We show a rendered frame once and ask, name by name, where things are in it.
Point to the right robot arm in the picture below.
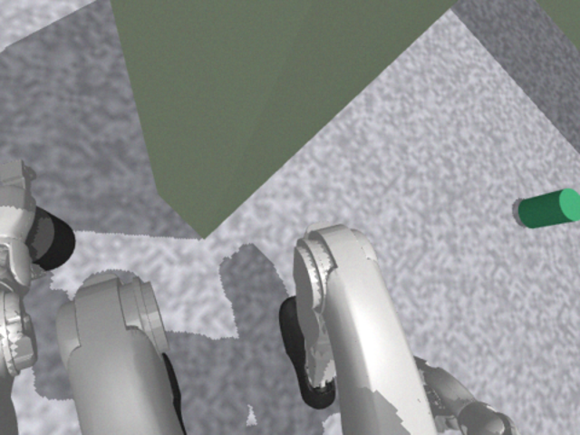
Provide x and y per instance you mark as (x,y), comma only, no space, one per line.
(479,418)

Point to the left robot hand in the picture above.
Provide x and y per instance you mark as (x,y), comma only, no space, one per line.
(17,205)

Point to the left robot foot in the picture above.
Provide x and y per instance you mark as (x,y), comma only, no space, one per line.
(175,389)

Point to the left robot arm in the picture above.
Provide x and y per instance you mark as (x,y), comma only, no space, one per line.
(18,347)

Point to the right robot hand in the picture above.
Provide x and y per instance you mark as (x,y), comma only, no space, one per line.
(446,395)

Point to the right robot foot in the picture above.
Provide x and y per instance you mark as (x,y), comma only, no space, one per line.
(294,341)

